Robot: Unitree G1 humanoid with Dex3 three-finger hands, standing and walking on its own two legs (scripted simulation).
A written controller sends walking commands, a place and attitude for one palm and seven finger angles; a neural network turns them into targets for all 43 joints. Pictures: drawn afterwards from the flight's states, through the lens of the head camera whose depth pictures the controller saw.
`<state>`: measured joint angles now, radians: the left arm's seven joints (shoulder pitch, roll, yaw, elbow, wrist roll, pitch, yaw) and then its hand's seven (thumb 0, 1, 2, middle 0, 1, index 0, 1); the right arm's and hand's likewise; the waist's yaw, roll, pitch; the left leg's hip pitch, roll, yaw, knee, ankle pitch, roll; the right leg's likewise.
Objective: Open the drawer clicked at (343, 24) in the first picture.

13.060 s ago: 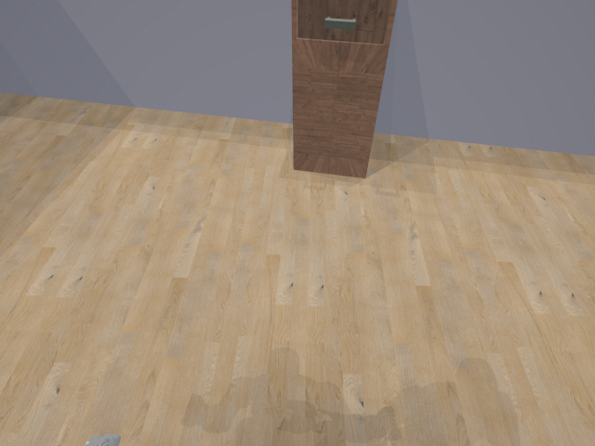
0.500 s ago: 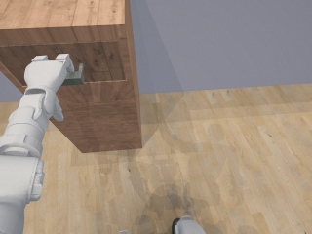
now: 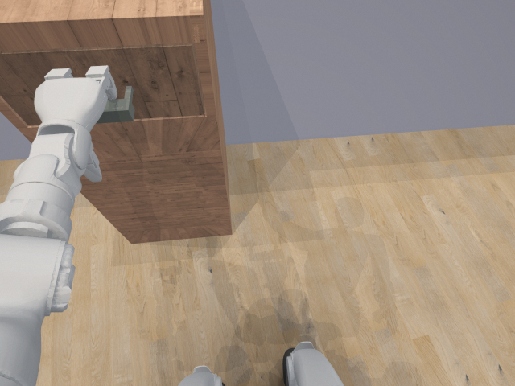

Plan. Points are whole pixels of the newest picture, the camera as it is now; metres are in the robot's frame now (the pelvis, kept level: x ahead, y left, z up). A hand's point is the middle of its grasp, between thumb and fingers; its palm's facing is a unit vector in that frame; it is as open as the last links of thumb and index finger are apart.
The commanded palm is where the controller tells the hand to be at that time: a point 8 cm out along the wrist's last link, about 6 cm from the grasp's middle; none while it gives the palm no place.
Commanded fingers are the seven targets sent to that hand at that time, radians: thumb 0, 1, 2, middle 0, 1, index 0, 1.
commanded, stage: lower the fingers behind the handle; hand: left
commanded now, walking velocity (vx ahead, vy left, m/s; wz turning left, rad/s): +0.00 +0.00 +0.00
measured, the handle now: (99, 102) +0.59 +0.23 +0.04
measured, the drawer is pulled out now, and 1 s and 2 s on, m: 0.00 0.00 0.00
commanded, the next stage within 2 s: lift the fingers back up to retry in 0.38 s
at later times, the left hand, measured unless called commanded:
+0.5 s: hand (89, 125) +0.52 +0.23 +0.06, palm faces -0.05 +0.04 -1.00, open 13.9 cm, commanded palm +0.51 +0.23 +0.08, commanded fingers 0.00 -0.50 0.30 -0.30 -1.20 -0.30 -1.20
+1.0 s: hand (82, 108) +0.53 +0.23 +0.09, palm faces -0.01 -0.01 -1.00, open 13.8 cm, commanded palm +0.51 +0.24 +0.15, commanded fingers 0.00 -0.50 0.30 -0.30 -1.20 -0.30 -1.20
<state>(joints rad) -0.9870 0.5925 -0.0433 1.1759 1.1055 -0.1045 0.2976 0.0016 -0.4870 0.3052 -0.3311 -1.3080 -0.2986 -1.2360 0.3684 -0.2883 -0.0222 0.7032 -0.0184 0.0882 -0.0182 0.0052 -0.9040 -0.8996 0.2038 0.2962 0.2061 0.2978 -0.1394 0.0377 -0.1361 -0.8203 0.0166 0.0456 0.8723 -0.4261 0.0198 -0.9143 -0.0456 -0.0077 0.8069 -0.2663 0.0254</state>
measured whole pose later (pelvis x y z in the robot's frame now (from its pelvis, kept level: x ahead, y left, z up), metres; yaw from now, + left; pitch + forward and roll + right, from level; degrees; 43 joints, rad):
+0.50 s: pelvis -0.01 +0.00 -0.01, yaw +0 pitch +23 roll +0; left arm -1.03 0.65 -0.04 1.16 1.08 -0.11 0.23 0.00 -0.49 0.31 -0.31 -1.37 -0.31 -1.20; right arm 0.39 -0.30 -0.01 0.68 0.00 0.08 -0.04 0.01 -0.90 -0.90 0.20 0.30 0.21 0.30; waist -0.15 0.05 -0.13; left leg -0.90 0.02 0.05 0.93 -0.43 0.02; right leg -0.99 -0.04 0.00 0.86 -0.27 0.02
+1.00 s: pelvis +0.02 +0.00 +0.02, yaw +0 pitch +19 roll -1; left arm -0.90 0.58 0.00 1.06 1.08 -0.11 0.25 0.00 -0.49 0.31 -0.32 -1.21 -0.31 -1.20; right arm 0.37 -0.29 -0.04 0.72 -0.02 0.10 -0.03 0.01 -0.90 -0.90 0.20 0.30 0.21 0.30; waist -0.12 0.05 -0.12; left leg -0.67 0.02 0.04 0.74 -0.40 0.01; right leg -0.76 -0.03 -0.02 0.68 -0.25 0.02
